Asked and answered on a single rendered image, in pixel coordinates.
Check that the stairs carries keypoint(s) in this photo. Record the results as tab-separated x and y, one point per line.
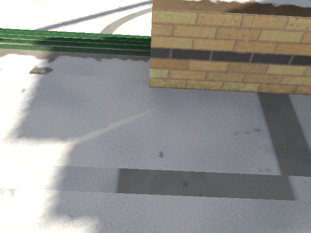
77	40

